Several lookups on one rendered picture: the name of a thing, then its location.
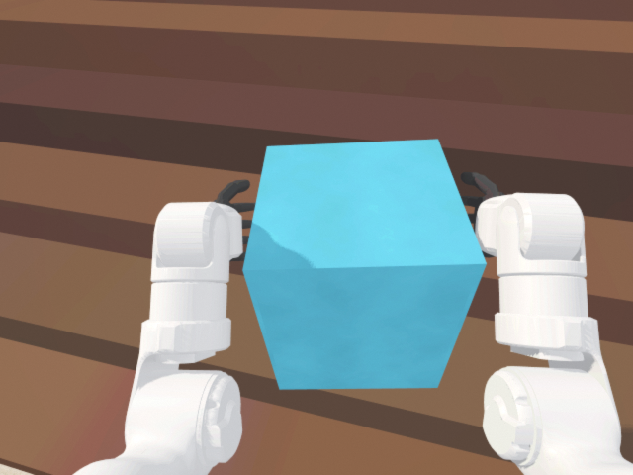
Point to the robot left hand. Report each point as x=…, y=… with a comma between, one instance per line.
x=226, y=195

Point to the right robot forearm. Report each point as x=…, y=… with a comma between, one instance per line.
x=539, y=242

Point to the carton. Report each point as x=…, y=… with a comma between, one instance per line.
x=361, y=264

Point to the robot right hand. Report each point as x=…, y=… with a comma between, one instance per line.
x=486, y=186

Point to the left robot forearm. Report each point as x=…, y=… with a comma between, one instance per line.
x=193, y=243

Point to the robot left upper arm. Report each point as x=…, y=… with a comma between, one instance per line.
x=181, y=422

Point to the robot right upper arm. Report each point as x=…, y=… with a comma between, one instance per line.
x=553, y=421

